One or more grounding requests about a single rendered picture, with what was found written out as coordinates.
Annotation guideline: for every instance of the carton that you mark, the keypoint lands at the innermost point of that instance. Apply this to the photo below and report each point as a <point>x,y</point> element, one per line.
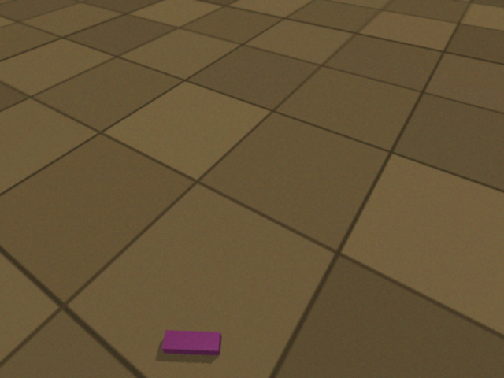
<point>190,342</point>

